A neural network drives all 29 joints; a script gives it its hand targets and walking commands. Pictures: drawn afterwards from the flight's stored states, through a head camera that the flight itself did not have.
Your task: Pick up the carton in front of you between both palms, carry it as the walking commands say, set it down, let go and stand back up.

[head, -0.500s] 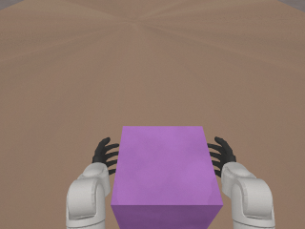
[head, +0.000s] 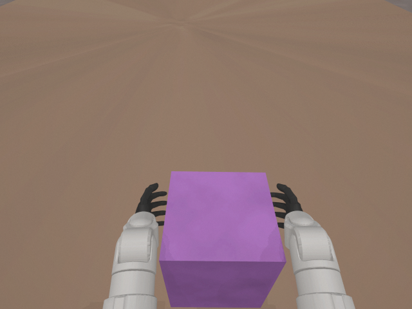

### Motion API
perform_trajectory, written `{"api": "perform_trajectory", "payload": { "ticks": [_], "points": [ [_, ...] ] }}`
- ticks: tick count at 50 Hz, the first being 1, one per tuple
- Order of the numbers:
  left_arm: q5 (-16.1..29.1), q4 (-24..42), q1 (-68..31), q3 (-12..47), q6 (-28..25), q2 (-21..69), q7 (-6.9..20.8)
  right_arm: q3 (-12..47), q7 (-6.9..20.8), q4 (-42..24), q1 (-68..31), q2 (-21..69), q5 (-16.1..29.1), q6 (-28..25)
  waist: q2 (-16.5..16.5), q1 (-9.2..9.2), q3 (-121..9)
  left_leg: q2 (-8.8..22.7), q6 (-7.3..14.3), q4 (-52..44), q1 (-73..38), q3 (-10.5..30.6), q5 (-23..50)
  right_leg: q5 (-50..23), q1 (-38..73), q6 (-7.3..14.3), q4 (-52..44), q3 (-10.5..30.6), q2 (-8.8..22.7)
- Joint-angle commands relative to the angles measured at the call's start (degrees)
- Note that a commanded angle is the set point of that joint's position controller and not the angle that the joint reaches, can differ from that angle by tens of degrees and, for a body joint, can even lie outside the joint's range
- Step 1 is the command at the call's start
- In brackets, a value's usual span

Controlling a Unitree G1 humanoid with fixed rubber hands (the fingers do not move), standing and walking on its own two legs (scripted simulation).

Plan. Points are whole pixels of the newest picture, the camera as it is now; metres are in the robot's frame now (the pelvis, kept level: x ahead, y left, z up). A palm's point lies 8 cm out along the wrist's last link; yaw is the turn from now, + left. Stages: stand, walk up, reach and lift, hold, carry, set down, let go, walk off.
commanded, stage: carry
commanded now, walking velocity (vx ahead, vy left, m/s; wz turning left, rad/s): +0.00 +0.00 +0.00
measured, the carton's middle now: (217, 241) +0.29 +0.01 -0.05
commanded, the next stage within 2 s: hold in 1.32 s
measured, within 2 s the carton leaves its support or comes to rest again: neither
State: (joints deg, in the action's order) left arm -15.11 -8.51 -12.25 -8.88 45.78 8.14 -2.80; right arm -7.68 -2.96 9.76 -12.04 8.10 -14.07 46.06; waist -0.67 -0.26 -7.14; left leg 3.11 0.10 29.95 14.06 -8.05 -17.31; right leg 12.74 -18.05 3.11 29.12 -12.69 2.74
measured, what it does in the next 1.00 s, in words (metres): stands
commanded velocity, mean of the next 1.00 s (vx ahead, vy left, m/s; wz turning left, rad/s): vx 0.00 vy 0.00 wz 0.00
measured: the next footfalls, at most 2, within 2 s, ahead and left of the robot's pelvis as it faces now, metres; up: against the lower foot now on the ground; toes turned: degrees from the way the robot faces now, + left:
none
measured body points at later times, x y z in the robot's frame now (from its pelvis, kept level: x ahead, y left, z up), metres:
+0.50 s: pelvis +0.00 +0.00 +0.00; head -0.02 +0.00 +0.45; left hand +0.30 +0.15 +0.04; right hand +0.30 -0.15 +0.03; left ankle -0.02 +0.11 -0.73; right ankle +0.03 -0.08 -0.74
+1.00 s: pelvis -0.01 -0.01 +0.00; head -0.03 -0.01 +0.45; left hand +0.30 +0.15 +0.04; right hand +0.29 -0.15 +0.03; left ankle -0.02 +0.11 -0.73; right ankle +0.03 -0.08 -0.74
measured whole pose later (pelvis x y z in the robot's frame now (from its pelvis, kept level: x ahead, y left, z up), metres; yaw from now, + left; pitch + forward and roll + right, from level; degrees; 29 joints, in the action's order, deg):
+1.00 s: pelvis -0.01 -0.01 +0.00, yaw +0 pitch +2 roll +0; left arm -14.1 -9.5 -13.8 -10.5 41.5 8.5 -2.7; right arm -8.8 -3.0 10.0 -12.8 8.2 -13.5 42.4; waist -0.2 -0.4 -5.4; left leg 3.3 -0.3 29.9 15.4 -7.7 -16.0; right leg 11.8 -19.4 3.6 29.1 -12.8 2.8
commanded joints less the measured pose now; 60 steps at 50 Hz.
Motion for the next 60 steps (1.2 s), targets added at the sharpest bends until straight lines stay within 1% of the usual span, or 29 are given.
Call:
{"api": "perform_trajectory", "payload": {
  "ticks": [1,4,5,7,10,13,15,18,19,21,22,25,26,29,31,34,38,41,42,43,44,48,49,52,53,55,56,58,60],
  "points": [
    [14.74,-1.99,-27.64,25.17,-6.28,48.02,14.19,24.53,13.5,-1.02,-28.03,48.9,13.66,-6.83,-0.37,0.11,-8.34,6.69,1.37,-6.41,1.3,6.85,4.91,-3.36,5.38,-2.19,-5.59,7.31,6.38],
    [13.26,-1.2,-31.59,25.85,-9.57,49.07,14.79,22.14,14.82,5.57,-25.91,51.52,11.05,-9.19,3.87,0.01,-8.72,6.5,0.79,-7.18,1.89,5.99,6.44,-5.19,6.71,-1.44,-4.56,8.46,7.46],
    [12.35,-4.38,-27.44,24.24,-9.4,49.62,14.83,24.4,15.15,1.57,-29.65,52.14,12.99,-10.46,0.1,-0.42,-11.22,6.2,1.06,-7.46,-0.71,6.02,7.78,-4.89,6.29,-1.06,-4.42,8.01,7.17],
    [14.68,-3.34,-29.27,27.45,-9.08,53.21,15.57,26.93,15.51,1.46,-29.55,53.36,14.47,-9.61,2.58,-0.36,-11.4,5.62,1.07,-3.89,-0.8,6.08,9.48,-7.45,6.07,-1.18,-4.91,8.86,7.18],
    [15.66,-2.03,-27.04,29.5,-8.36,53.4,15.65,28.45,15.54,-0.24,-27.58,53.49,14.98,-8.76,-1.89,0.06,-13.39,6.03,1.17,-5.0,-1.1,5.67,10.27,-7.34,6.97,-1.33,-3.36,8.42,7.13],
    [16.6,2.57,-26.85,31.65,-7.15,54.53,14.8,33.12,14.67,-7.06,-29.43,54.19,16.62,-7.81,2.37,0.0,-13.75,5.91,0.6,-4.06,-1.05,5.77,13.78,-12.42,8.76,-1.13,-2.94,8.28,7.1],
    [15.87,3.57,-22.96,31.9,-6.13,52.77,14.26,31.66,14.47,-6.7,-26.82,52.66,16.59,-6.72,0.94,-0.23,-16.18,5.93,1.27,-3.15,-3.77,5.38,17.26,-14.52,9.0,-1.35,-1.42,8.23,7.47],
    [15.09,1.45,-23.89,28.75,-5.98,50.86,14.66,30.2,14.3,-5.01,-26.37,50.93,14.78,-6.06,-0.22,0.32,-11.34,5.75,0.62,-4.37,-0.68,4.53,7.26,-10.59,6.42,-1.39,-4.39,8.93,7.69],
    [14.74,4.81,-27.56,30.07,-6.04,49.4,14.19,28.18,14.36,-0.13,-24.34,52.59,14.37,-5.94,0.61,0.3,-9.86,5.86,0.35,-4.74,1.65,5.19,7.16,-10.85,8.86,-1.3,-4.49,8.23,7.33],
    [16.04,3.79,-26.3,31.3,-5.97,51.36,14.54,30.22,14.34,-5.21,-26.76,52.41,15.7,-6.36,-2.5,0.1,-12.71,5.59,0.9,-4.25,-0.51,6.11,7.76,-11.18,8.26,-0.89,-4.14,8.07,7.4],
    [15.61,3.54,-24.59,31.07,-5.55,51.51,14.52,30.35,14.33,-5.46,-26.07,53.26,15.88,-5.96,0.86,-0.36,-12.58,5.71,0.82,-3.79,-1.11,5.03,8.56,-11.67,7.81,-0.84,-4.23,9.2,7.83],
    [15.99,2.19,-22.99,30.6,-5.94,52.79,14.36,31.99,14.19,-7.68,-27.25,50.95,17.05,-6.41,1.45,-0.28,-15.04,5.26,0.54,-2.6,-0.87,4.8,11.09,-15.39,10.04,-1.11,-3.32,8.88,8.06],
    [15.65,1.82,-24.7,30.45,-5.76,50.98,14.45,29.43,14.34,-2.03,-24.44,52.05,14.98,-5.48,-0.68,-0.18,-12.27,5.64,0.53,-3.72,-0.86,4.9,10.55,-14.68,7.72,-1.32,-3.28,8.67,7.93],
    [14.12,1.13,-23.54,28.88,-5.84,51.81,14.43,29.34,14.51,-5.03,-27.62,51.95,14.73,-6.6,3.21,0.06,-12.7,5.54,0.93,-3.76,-1.99,5.0,11.75,-13.9,6.03,-0.67,-3.02,9.62,8.27],
    [15.33,1.95,-25.82,28.78,-6.22,50.98,14.78,30.08,14.69,-3.07,-27.48,53.74,15.45,-6.49,-1.86,0.3,-11.53,5.65,0.32,-3.73,0.01,5.63,11.11,-12.78,7.55,-1.37,-3.35,7.99,6.77],
    [15.72,0.51,-24.43,29.66,-5.73,52.4,14.79,29.87,14.47,-4.76,-26.99,53.18,15.93,-6.37,2.96,0.11,-13.05,5.36,0.4,-4.4,-0.44,5.61,9.05,-9.92,7.52,-1.26,-4.32,8.91,7.4],
    [14.61,-0.07,-22.96,28.6,-5.45,50.9,14.9,28.83,14.65,-2.21,-24.7,51.48,14.47,-5.97,-0.96,-0.31,-11.97,6.54,1.05,-4.02,-0.68,5.79,11.05,-9.88,6.75,-1.92,-4.03,7.92,7.11],
    [15.04,-0.17,-24.03,29.27,-5.7,52.97,14.89,29.98,14.3,-4.33,-27.62,52.96,15.25,-6.58,2.76,0.0,-11.0,5.64,1.1,-5.67,0.29,6.55,8.21,-5.16,6.71,-1.6,-4.5,8.38,7.41],
    [14.99,-0.15,-27.04,28.5,-5.84,53.79,15.1,28.31,14.42,-3.14,-28.29,52.73,14.49,-6.04,-0.36,0.15,-10.03,6.52,0.97,-6.1,-0.19,6.51,8.0,-4.03,4.2,-1.16,-4.94,8.63,7.19],
    [14.79,0.09,-26.95,28.66,-5.64,52.25,14.83,28.2,14.58,-1.65,-27.72,53.8,14.54,-6.28,2.76,-0.01,-8.35,5.75,1.06,-5.82,0.4,5.72,4.73,-3.47,3.9,-1.01,-5.82,9.06,7.62],
    [15.03,0.21,-27.01,27.22,-5.98,51.74,15.09,28.17,14.85,-1.36,-28.35,53.26,14.94,-6.17,-1.89,0.16,-9.23,6.19,1.17,-5.92,1.59,6.55,3.69,-2.2,6.61,-1.2,-6.38,8.3,7.04],
    [16.73,1.59,-24.96,31.23,-5.6,54.31,14.93,31.59,14.9,-6.12,-28.74,55.12,16.77,-6.67,2.81,0.36,-14.8,5.42,0.9,-3.71,-1.93,5.95,9.63,-11.18,7.25,-1.16,-4.01,9.24,7.62],
    [17.23,0.84,-26.23,31.23,-5.82,54.19,15.06,31.42,14.72,-4.58,-26.9,54.23,16.05,-6.43,-0.49,0.13,-13.79,5.58,0.92,-3.99,-0.3,5.93,10.92,-12.69,8.07,-1.81,-3.44,7.94,7.27],
    [14.16,-2.31,-21.17,27.63,-5.55,51.79,15.07,29.81,14.38,-3.33,-26.01,52.61,13.62,-5.8,-1.89,-0.14,-12.84,5.83,0.79,-3.43,-1.11,4.97,9.03,-14.34,7.13,-1.13,-4.2,8.78,8.03],
    [13.71,0.12,-24.39,27.81,-5.86,51.43,14.91,28.47,14.6,-2.13,-26.59,52.77,13.79,-5.97,0.59,0.36,-13.86,5.47,0.95,-3.99,0.46,5.56,8.5,-13.66,8.82,-0.94,-3.76,9.14,8.24],
    [14.57,-1.38,-24.89,27.71,-5.52,52.9,15.25,31.49,14.89,-7.24,-31.63,53.97,16.48,-6.63,-0.12,0.38,-10.76,5.56,0.7,-4.23,0.47,5.35,4.57,-8.78,5.7,-1.08,-6.65,9.8,8.4],
    [17.14,1.04,-27.96,30.57,-5.93,54.77,15.4,30.09,14.83,-5.21,-29.95,53.15,16.1,-6.49,1.17,0.09,-11.75,5.33,0.71,-5.01,-0.2,6.1,4.57,-4.84,6.7,-1.08,-6.15,10.15,7.8],
    [16.15,0.74,-26.8,29.74,-5.98,52.2,15.44,28.81,14.86,-3.05,-26.59,53.3,13.92,-6.22,1.05,0.09,-13.35,6.3,0.58,-4.63,0.36,5.62,6.15,-9.99,8.7,-0.96,-5.19,8.99,7.65],
    [16.08,1.56,-25.74,30.01,-5.83,52.74,14.96,28.34,15.27,-2.0,-26.09,53.49,15.36,-6.19,0.14,0.29,-12.48,6.55,1.53,-4.6,0.34,6.31,7.32,-6.65,7.3,-1.21,-5.03,8.62,7.27]
  ]
}}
